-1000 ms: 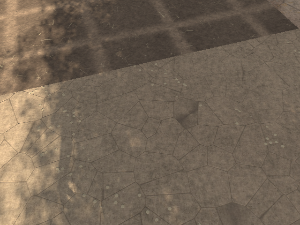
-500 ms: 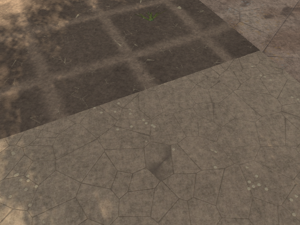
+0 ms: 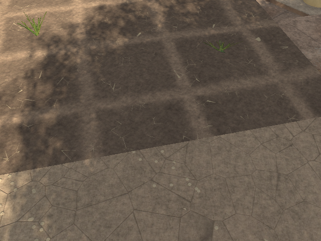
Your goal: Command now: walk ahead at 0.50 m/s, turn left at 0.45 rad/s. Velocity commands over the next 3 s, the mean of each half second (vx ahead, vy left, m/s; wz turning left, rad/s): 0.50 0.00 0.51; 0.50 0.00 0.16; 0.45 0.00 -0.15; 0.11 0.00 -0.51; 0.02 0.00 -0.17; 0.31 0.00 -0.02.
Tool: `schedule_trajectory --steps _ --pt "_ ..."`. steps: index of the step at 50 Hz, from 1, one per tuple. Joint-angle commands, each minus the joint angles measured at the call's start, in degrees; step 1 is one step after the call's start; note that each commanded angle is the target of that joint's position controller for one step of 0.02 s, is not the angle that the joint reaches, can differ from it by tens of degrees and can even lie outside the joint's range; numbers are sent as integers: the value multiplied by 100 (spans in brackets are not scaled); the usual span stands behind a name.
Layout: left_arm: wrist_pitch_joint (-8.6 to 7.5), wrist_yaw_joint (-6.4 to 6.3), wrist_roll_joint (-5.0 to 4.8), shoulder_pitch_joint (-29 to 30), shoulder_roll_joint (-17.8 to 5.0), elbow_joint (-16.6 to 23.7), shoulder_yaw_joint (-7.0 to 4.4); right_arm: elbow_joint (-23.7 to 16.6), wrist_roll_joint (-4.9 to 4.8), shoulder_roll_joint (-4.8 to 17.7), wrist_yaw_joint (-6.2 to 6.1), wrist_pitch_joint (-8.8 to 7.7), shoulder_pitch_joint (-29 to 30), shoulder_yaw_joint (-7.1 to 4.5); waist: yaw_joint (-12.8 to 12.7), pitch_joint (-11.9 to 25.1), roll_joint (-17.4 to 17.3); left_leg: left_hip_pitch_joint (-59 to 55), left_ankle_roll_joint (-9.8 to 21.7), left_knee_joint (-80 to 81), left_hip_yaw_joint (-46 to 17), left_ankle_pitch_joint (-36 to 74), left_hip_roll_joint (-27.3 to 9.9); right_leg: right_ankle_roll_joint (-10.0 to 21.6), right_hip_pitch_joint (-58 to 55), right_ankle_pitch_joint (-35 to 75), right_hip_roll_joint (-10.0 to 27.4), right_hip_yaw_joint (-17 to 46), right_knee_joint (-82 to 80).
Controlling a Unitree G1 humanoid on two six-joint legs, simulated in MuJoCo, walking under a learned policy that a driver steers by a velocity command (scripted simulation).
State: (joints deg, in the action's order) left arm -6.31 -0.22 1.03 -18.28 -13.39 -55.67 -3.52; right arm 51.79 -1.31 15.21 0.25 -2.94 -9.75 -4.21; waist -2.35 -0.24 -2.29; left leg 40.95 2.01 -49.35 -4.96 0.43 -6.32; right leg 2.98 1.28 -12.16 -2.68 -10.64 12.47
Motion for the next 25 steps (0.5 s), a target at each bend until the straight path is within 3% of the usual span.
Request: schedule_trajectory --steps 1,4,6,8,9,10,11,12,13,14,15,16,17,19,21,25 --pt "-53 -103 -49 171 -872 327 -169 -461 39 77 108 -54 507 34 -16 -458 421 -124 16 724 319 583 -13 600 363 1661 1623 283 -694" --pt "74 -127 -110 -166 -937 212 -205 -764 25 49 218 -52 980 68 -174 -591 366 246 128 1118 523 229 43 576 -446 2065 1853 122 -386" --pt "173 -137 -151 -174 -1015 212 -238 -950 4 89 302 -48 1109 55 -118 -576 437 211 253 1258 728 -276 155 508 -810 2792 1980 4 -33" --pt "251 -177 -173 8 -1190 308 -287 -1039 -11 274 354 -30 878 -34 140 -260 672 -505 452 1260 1102 -847 515 376 -914 4697 1981 -172 673" --pt "297 -200 -177 92 -1273 355 -308 -992 -26 441 359 -17 451 -126 412 34 793 -1141 580 1224 1253 -1114 752 306 -863 5544 1944 -237 1363" --pt "335 -212 -196 226 -1317 407 -307 -829 -45 710 332 -13 -336 -278 869 464 758 -2270 768 1540 1293 -912 988 164 -533 5683 1786 -334 2437" --pt "304 -220 -169 246 -1278 507 -275 -610 -33 1168 218 23 -1279 -495 1301 975 382 -3994 1054 1851 537 -762 724 -94 661 4352 1535 -345 4032" --pt "141 -97 31 -291 -357 779 -5 -564 -62 1791 139 27 -1412 -608 689 1434 -1169 -6076 2061 2114 -2507 -1241 -803 -465 3345 -1180 403 -28 6189" --pt "-150 -1 -195 110 -603 933 0 -715 24 1518 141 -36 -1596 -483 884 2245 -750 -6648 2450 3109 -4398 -1748 -1351 -397 4188 -2227 -1 1404 7045" --pt "-299 54 -403 747 -869 1118 -76 -696 87 1150 136 -91 -1448 -386 1022 1547 -439 -6300 2079 3230 -3566 -1369 -1161 -225 4731 -1732 339 1639 6984" --pt "-357 39 -370 874 -846 1154 -54 -766 44 916 133 -137 -1046 -324 783 1003 -14 -5447 1844 3203 -2753 -891 -915 -130 4620 -1206 614 1604 6470" --pt "-344 -11 -211 893 -874 1089 -98 -880 31 715 141 -150 -580 -263 507 625 304 -4514 1680 3268 -2170 -316 -680 -164 4207 -941 804 1561 5951" --pt "-267 -28 -132 775 -954 1080 -160 -988 77 573 126 -161 -317 -207 285 504 248 -3888 1625 3392 -1826 135 -533 -210 3735 -774 936 1586 5638" --pt "-107 -30 -75 662 -861 1136 -180 -1054 64 643 80 -164 -249 -210 99 357 200 -3268 1625 3604 -1554 487 -385 -372 3378 -655 983 1518 5121" --pt "-17 -50 -27 874 -701 1235 -138 -1037 55 818 -2 -175 -396 -249 115 209 151 -2915 1589 3717 -1167 826 -271 -546 3392 -215 941 1364 4480" --pt "-22 13 -43 1643 -465 1423 -22 -911 33 789 -93 -136 -759 -224 476 68 -120 -2689 1165 3695 -499 577 141 -587 3037 1538 702 1169 2654"
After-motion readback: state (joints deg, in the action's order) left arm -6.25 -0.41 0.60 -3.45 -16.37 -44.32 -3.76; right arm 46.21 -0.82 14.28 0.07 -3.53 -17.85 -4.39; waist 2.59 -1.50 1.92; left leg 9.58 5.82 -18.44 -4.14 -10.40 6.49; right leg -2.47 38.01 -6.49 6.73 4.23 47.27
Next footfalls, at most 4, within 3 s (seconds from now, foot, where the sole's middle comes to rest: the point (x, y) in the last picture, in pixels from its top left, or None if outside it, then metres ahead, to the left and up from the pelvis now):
0.22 left None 0.29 0.14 -0.78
0.72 right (171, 213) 0.63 0.02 -0.78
1.24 left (103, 173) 0.82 0.35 -0.78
1.72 right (145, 136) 1.05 0.16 -0.78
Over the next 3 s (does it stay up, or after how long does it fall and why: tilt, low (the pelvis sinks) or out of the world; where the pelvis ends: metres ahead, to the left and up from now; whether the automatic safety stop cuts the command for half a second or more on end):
stays up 1.08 0.26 0.00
